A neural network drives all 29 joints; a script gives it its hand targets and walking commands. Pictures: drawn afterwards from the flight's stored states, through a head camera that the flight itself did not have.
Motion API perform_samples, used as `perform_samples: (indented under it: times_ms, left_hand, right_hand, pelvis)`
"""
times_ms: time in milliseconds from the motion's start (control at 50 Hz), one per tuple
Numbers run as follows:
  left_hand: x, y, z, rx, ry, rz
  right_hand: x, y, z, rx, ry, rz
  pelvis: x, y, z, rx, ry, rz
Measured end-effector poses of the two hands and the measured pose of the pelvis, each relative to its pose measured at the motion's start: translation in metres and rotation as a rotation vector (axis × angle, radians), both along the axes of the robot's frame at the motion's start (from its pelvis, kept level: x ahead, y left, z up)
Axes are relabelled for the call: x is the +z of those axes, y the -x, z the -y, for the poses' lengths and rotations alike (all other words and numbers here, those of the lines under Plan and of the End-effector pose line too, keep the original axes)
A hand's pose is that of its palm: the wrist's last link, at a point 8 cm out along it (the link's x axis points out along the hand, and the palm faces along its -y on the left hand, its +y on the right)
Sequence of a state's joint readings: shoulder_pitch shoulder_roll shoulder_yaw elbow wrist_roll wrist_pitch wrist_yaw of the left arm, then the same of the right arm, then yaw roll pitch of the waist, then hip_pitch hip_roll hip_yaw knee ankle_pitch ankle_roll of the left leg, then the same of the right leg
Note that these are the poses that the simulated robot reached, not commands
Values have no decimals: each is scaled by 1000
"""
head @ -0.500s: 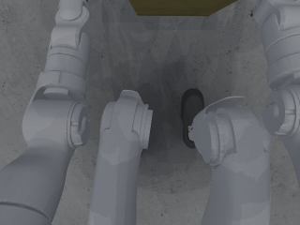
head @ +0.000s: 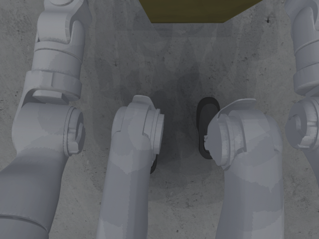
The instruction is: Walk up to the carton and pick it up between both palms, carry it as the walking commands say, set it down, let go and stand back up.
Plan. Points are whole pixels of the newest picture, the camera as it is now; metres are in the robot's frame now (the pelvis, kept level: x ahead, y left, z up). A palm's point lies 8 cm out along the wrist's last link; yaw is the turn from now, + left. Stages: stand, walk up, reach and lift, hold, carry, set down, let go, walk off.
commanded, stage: set down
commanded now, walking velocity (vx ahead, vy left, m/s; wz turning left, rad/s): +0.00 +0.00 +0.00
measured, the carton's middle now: out of the picture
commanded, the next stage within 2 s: let go in 1.08 s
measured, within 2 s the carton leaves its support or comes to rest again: neither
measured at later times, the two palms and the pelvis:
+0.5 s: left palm out of the picture +0.54 +0.19 +0.00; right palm out of the picture +0.55 -0.19 +0.00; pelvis -0.01 -0.01 +0.12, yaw +1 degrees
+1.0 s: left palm out of the picture +0.54 +0.20 +0.15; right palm out of the picture +0.55 -0.19 +0.15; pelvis +0.01 -0.01 +0.26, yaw +0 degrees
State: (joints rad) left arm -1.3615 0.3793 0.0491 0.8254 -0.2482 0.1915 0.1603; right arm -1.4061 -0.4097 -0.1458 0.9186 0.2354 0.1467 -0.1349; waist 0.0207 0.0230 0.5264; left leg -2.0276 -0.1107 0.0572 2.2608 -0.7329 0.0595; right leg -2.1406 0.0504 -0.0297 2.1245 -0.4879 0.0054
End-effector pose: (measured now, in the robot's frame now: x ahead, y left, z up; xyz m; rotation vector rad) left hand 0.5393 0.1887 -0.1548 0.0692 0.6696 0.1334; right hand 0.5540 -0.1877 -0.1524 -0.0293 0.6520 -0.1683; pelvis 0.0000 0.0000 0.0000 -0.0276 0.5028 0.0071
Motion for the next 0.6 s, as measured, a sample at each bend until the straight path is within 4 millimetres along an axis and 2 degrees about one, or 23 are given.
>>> perform_samples:
  times_ms: [220,460,600]
  left_hand:
    - [75,-1,-6,27,-5,7]
    - [143,-3,2,5,-4,-2]
    - [183,-1,-2,-4,-20,0]
  right_hand:
    - [60,12,-4,31,2,-16]
    - [138,7,4,31,19,-4]
    - [178,5,3,29,16,-1]
  pelvis:
    - [58,1,3,2,-26,18]
    - [110,11,7,-4,-38,39]
    - [144,11,9,-7,-41,50]
